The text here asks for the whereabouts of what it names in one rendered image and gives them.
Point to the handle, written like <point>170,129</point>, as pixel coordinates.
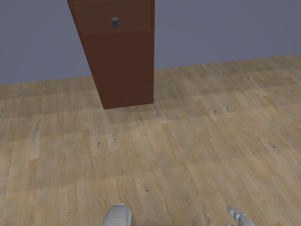
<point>115,22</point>

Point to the cabinet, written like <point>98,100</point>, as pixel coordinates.
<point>121,63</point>

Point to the right robot hand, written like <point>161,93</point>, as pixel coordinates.
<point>240,217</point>

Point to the drawer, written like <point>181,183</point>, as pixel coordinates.
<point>95,15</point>

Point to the left robot thigh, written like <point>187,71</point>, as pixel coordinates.
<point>117,215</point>

